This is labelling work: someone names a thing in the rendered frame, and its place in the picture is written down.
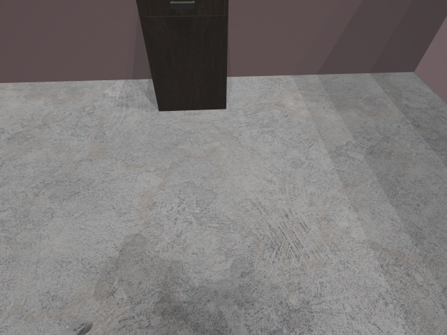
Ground handle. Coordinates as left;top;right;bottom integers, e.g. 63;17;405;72
170;1;195;9

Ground drawer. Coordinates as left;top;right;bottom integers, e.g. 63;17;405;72
141;0;224;16

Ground cabinet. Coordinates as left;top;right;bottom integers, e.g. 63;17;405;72
136;0;228;112

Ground left robot hand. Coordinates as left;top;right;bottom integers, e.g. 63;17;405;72
57;320;92;335

